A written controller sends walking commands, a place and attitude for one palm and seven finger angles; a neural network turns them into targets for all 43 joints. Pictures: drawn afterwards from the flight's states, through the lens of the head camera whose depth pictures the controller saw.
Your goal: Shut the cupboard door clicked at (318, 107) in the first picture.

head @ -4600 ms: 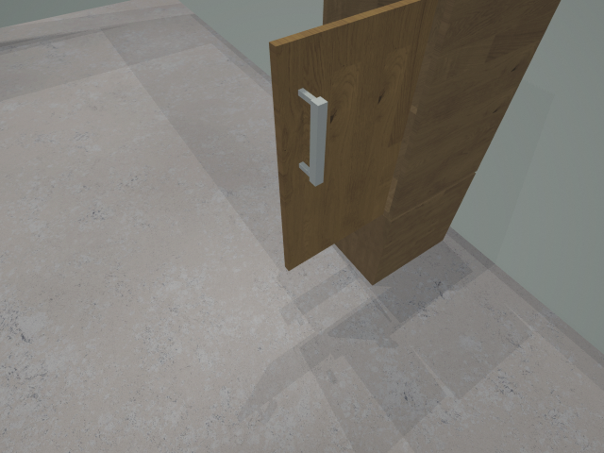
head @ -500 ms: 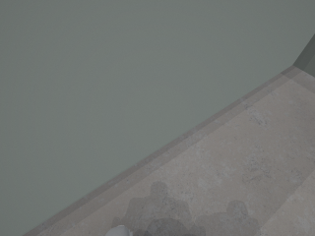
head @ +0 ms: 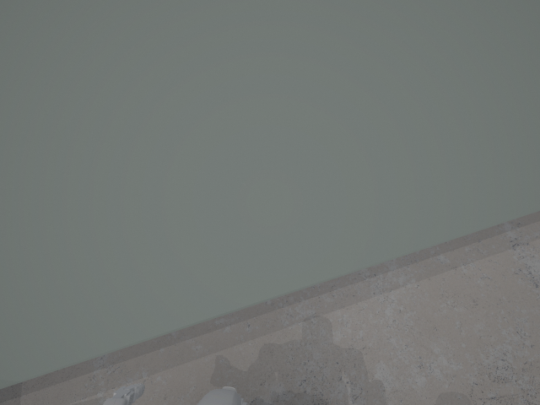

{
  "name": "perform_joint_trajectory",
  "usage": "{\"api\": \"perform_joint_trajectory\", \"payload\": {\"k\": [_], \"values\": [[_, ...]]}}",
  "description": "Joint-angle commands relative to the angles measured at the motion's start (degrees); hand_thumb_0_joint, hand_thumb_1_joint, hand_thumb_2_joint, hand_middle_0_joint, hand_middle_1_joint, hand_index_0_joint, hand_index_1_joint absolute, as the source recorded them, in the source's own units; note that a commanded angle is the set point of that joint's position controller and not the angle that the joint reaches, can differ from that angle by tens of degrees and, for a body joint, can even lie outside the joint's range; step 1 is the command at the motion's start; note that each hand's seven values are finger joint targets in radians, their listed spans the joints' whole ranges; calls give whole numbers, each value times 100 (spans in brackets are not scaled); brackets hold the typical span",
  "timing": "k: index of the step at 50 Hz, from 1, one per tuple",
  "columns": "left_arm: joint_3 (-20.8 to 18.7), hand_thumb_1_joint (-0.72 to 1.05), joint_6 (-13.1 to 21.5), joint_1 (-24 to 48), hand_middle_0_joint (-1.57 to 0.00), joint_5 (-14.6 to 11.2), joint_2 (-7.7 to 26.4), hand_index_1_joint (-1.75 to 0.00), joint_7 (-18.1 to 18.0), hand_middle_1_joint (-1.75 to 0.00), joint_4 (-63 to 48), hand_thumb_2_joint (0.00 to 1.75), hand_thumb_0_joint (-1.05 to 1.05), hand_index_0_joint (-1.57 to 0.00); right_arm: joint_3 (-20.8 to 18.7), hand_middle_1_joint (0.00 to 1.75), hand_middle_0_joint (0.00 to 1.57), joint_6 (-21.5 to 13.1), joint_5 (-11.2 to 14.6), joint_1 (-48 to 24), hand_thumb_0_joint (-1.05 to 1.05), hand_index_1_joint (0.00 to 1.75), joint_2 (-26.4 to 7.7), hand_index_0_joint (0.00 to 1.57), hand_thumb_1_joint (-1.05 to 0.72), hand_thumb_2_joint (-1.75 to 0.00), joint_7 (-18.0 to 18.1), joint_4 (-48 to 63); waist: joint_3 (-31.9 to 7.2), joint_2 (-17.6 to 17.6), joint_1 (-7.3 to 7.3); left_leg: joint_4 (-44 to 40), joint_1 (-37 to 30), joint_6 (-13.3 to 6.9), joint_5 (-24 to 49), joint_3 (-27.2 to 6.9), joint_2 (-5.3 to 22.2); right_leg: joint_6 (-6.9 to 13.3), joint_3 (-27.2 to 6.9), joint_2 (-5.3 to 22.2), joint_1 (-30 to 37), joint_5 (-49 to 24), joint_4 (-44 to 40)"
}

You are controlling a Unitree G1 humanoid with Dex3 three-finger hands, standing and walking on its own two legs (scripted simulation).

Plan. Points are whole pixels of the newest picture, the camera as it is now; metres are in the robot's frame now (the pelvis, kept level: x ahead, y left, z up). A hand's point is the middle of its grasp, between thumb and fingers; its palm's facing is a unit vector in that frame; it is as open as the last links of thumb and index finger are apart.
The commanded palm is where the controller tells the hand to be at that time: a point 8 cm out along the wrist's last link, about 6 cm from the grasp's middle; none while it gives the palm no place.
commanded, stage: turn to face it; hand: left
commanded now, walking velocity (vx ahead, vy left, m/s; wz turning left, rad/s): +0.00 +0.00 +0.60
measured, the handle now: out of the picture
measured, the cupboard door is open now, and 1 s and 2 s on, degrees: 92 92 92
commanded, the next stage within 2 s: none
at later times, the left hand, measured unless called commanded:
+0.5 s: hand out of the picture +0.08 +0.20 -0.15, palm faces +0.33 -0.91 -0.26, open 7.4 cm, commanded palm none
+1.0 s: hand out of the picture +0.03 +0.16 -0.17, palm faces +0.62 -0.75 -0.23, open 7.4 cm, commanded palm none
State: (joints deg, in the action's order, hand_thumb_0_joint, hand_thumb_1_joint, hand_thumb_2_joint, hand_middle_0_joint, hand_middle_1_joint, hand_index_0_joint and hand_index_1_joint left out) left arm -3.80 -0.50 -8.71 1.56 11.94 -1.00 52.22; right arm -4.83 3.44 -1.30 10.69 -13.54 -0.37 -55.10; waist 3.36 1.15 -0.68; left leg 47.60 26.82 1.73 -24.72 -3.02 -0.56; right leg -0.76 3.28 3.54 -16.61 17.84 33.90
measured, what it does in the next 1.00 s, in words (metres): walks ahead, turning left: left foot, then right foot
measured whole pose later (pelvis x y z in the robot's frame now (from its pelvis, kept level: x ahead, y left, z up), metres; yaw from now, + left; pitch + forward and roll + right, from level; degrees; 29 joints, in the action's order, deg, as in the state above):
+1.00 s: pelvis +0.10 -0.05 +0.00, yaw +37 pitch +2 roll +0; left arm -4.1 -4.0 -10.1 0.9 14.3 -0.8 52.1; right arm -2.8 1.3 -1.3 7.9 -12.4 -0.2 -51.1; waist 6.5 -3.3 0.2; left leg 33.7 18.1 -1.0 -17.2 0.9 -0.5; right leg -4.7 3.2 5.5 -26.0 28.6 63.5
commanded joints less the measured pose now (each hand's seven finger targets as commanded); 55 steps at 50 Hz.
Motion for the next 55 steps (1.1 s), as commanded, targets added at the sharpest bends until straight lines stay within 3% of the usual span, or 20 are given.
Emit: {"api": "perform_joint_trajectory", "payload": {"k": [1,7,10,11,12,13,17,25,26,27,28,31,35,40,42,43,44,45,48,55], "values": [[-152,90,86,-90,-20,3,910,-30,-92,-30,-379,90,0,-20,-100,30,20,-82,17,-350,0,30,-348,20,-90,-90,-76,578,-206,-1502,-7,1797,737,146,-301,366,321,766,-820,1629,599,-2103,-1530],[-177,90,139,-964,-20,4,1237,-30,-68,-30,-136,90,0,-20,107,30,20,-189,70,-819,0,30,-170,20,-90,-90,-127,754,-534,-1238,369,-680,113,135,19,1159,2,548,7,1540,1931,-5359,-400],[-186,90,140,-664,-20,-76,1335,-30,-23,-30,-206,90,0,-20,40,30,20,-200,47,-170,0,30,-460,20,-90,-90,-101,634,-861,-1251,-51,-1812,-1260,-33,1255,1217,-139,204,425,1387,1321,-5052,496],[-173,90,130,-524,-20,-111,1222,-30,-11,-30,-334,90,0,-20,-49,30,20,-246,5,326,0,30,-813,20,-90,-90,-75,532,-1222,-620,-340,-2084,-2403,-248,2762,731,383,-42,619,1293,496,-3924,1360],[-87,90,95,-409,-20,-168,773,-30,24,-30,-570,90,0,-20,-215,30,20,-301,-30,791,0,30,-1473,20,-90,-90,-31,494,-1510,1196,-574,-2149,-3489,-1215,5360,-1636,2115,-486,712,398,-1259,542,2836],[-45,90,4,-132,-20,-126,763,-30,-25,-30,-739,90,0,-20,-260,30,20,-238,42,1056,0,30,-1730,20,-90,-90,27,378,-1666,1263,-623,-2178,-3485,-1808,6318,-2125,2647,-441,-75,204,-1693,2122,3606],[-98,90,-148,77,-20,-67,735,-30,-7,-30,-599,90,0,-20,-129,30,20,-241,-9,-69,0,30,-1215,20,-90,-90,141,649,-528,924,-159,-2552,-1730,-1218,3366,-1162,1677,-437,-412,312,-1443,1038,3112],[-142,90,-62,-765,-20,-70,714,-30,49,-30,-405,90,0,-20,-206,30,20,-129,7,-632,0,30,-1232,20,-90,-90,71,830,-493,652,286,-2127,-402,-704,1576,-1036,948,-321,102,-280,721,-107,-220],[-206,90,7,-994,-20,-25,1000,-30,3,-30,-384,90,0,-20,-185,30,20,-120,57,-674,0,30,-952,20,-90,-90,47,909,-536,-259,428,-1359,167,-403,901,-706,479,-192,-492,311,1309,-97,-1285],[-321,90,63,-1026,-20,67,1593,-30,-56,-30,-436,90,0,-20,-123,30,20,-120,84,-606,0,30,-467,20,-90,-90,6,1040,-464,-2168,479,277,995,73,-679,327,-377,409,-2460,2066,1442,-85,-2111],[-273,90,62,-893,-20,10,1635,-30,-85,-30,-501,90,0,-20,-158,30,20,-102,45,-760,0,30,-710,20,-90,-90,-25,1071,-347,-2070,484,1645,783,-1,-1135,18,-39,857,-2670,2567,636,-425,-2168],[-135,90,39,-72,-20,-3,1062,-30,-90,-30,-713,90,0,-20,-147,30,20,-15,15,-511,0,30,-547,20,-90,-90,-110,800,-129,-1548,-17,2411,620,84,-234,150,275,683,-1151,1667,218,-885,-1775],[-136,90,113,-644,-20,0,1019,-30,-94,-30,-524,90,0,-20,9,30,20,-72,80,-792,0,30,-264,20,-90,-90,-148,850,-467,-1321,254,559,384,228,-229,712,197,595,-134,1482,1499,-3845,-1034],[-228,90,107,-803,-20,-17,1274,-30,-47,-30,-373,90,0,-20,66,30,20,-178,86,-548,0,30,-286,20,-90,-90,-137,817,-861,-1211,234,-1476,-671,81,507,1080,-20,407,221,1566,1709,-4290,-153],[-220,90,72,-572,-20,-110,1131,-30,-10,-30,-503,90,0,-20,-74,30,20,-239,31,194,0,30,-817,20,-90,-90,-99,663,-1173,-318,-231,-2312,-2394,-236,2508,386,546,-76,654,1329,331,-2850,1113],[-109,90,40,-388,-20,-153,655,-30,33,-30,-758,90,0,-20,-255,30,20,-276,-4,654,0,30,-1498,20,-90,-90,-39,608,-1321,1609,-486,-2442,-3318,-1173,4998,-1959,2285,-549,716,429,-1485,1428,2520],[-78,90,-62,18,-20,-99,721,-30,-21,-30,-886,90,0,-20,-283,30,20,-204,28,942,0,30,-1662,20,-90,-90,29,454,-1351,1264,-593,-2381,-3114,-1692,5515,-2110,2606,-466,-52,317,-1731,2179,3230],[-75,90,-95,142,-20,-83,726,-30,-37,-30,-1008,90,0,-20,-250,30,20,-201,-2,776,0,30,-1595,20,-90,-90,35,524,-993,609,-479,-2454,-2597,-1700,4286,-1824,2564,-414,-237,420,-1758,1809,3484],[-115,90,-140,114,-20,-74,695,-30,1,-30,-677,90,0,-20,-119,30,20,-269,0,88,0,30,-1109,20,-90,-90,157,625,-579,997,-168,-2511,-2032,-1195,4079,-1171,1609,-436,-393,314,-1627,888,3272],[-84,90,-114,-100,-20,-100,589,-30,39,-30,-614,90,0,-20,-186,30,20,-190,-33,-167,0,30,-1177,20,-90,-90,119,667,-535,913,-9,-2460,-1341,-997,2978,-1225,1222,-358,-53,-196,-288,732,995]]}}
